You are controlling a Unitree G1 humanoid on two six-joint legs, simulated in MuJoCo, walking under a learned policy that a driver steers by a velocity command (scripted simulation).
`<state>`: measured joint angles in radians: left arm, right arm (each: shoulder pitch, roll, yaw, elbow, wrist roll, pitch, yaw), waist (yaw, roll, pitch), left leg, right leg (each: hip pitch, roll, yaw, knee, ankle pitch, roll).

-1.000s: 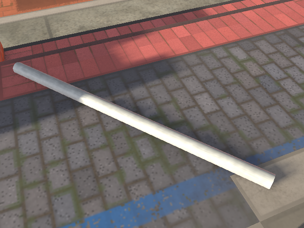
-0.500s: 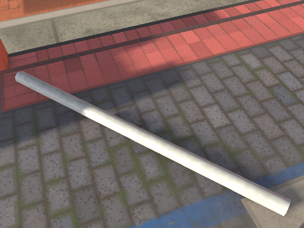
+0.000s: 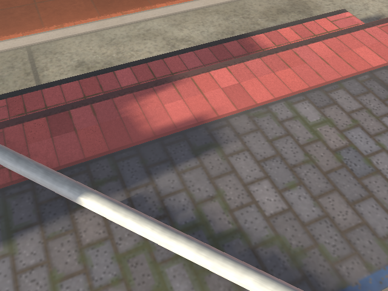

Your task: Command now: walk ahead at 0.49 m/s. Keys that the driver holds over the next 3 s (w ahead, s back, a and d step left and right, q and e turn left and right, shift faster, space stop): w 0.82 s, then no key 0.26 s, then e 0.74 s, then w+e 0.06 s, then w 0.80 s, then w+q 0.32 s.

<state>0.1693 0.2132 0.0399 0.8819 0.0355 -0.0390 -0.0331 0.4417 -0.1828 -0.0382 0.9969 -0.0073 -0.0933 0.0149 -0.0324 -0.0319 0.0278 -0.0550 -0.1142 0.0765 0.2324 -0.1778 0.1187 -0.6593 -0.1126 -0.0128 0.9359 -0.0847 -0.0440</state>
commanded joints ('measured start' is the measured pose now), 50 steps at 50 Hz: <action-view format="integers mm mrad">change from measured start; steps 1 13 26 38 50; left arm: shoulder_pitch -96 179 282 614 234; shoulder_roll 32 101 51 56 10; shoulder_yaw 1 37 15 -11 30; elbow -66 21 136 252 68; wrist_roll -6 1 -21 12 -16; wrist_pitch -5 -43 -71 -35 -16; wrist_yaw -3 36 29 78 53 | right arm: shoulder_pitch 46 74 -194 -624 -273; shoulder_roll -106 -146 -48 -10 -74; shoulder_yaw -13 -10 -13 16 -4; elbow -28 37 -100 -253 -41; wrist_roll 3 -11 -34 -14 -5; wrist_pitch -16 -7 57 31 3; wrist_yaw -6 -36 17 17 -27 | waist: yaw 0 165 15 177 110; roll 64 95 -17 -40 106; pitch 77 -112 58 37 94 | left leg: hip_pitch -38 13 -667 -815 34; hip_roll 273 269 223 92 328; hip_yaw -178 -80 -47 89 -48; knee -138 482 878 485 25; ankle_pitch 218 781 44 -142 730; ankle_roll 76 32 -86 -44 25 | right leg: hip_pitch -36 608 540 1097 -80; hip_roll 10 141 -70 -86 92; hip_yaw -26 -67 121 145 16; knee -130 -469 -791 -593 227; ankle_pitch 106 -51 217 704 -380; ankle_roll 18 -122 -173 -150 11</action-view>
